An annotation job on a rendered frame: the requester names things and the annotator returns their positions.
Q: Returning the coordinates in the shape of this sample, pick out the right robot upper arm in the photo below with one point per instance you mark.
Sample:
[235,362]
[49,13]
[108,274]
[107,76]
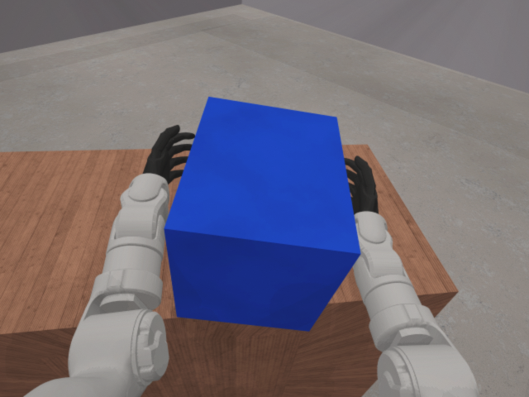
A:
[424,371]

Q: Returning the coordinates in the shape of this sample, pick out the left robot upper arm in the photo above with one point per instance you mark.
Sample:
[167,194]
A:
[113,355]

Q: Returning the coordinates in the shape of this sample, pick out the right robot forearm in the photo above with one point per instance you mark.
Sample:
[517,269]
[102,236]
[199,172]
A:
[397,317]

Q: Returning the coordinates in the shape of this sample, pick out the robot left hand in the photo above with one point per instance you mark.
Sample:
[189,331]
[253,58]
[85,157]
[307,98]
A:
[160,161]

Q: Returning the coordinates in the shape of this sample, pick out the robot right hand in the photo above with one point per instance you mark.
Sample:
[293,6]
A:
[364,195]

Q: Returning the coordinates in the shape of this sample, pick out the left robot forearm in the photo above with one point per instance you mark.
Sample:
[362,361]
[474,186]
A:
[130,278]

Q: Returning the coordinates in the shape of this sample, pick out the carton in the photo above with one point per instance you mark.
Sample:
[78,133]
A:
[262,229]

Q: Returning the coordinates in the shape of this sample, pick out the pedestal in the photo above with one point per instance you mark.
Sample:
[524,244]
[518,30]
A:
[56,214]

